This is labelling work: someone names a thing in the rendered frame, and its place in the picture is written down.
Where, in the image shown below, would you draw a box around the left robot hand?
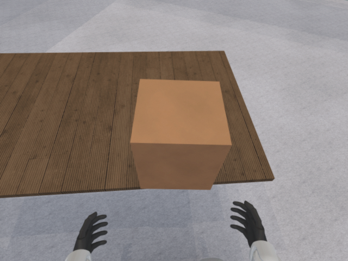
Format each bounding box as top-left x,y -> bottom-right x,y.
73,212 -> 108,253

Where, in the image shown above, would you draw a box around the right robot hand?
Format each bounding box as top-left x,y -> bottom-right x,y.
230,201 -> 267,248

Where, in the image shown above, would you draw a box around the carton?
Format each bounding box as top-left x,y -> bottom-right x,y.
130,79 -> 232,190

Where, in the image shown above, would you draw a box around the right robot forearm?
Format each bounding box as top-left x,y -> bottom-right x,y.
249,240 -> 282,261

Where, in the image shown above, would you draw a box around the table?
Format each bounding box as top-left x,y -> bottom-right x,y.
0,51 -> 275,198

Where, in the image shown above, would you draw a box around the left robot forearm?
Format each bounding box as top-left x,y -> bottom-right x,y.
65,249 -> 92,261

